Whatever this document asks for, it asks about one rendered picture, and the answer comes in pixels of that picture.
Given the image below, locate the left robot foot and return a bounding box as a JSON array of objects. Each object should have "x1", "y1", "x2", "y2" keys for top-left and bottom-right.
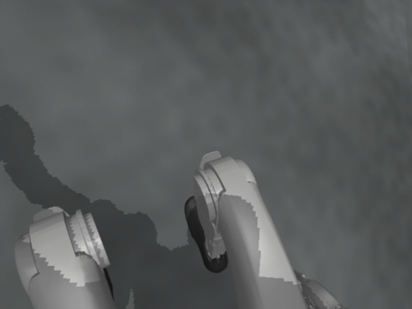
[{"x1": 103, "y1": 268, "x2": 114, "y2": 300}]

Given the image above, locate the right robot foot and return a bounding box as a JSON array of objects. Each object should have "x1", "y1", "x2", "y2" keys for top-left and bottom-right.
[{"x1": 185, "y1": 196, "x2": 228, "y2": 273}]

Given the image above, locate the right robot hand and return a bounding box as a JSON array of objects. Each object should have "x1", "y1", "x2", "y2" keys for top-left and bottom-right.
[{"x1": 294, "y1": 270, "x2": 343, "y2": 309}]

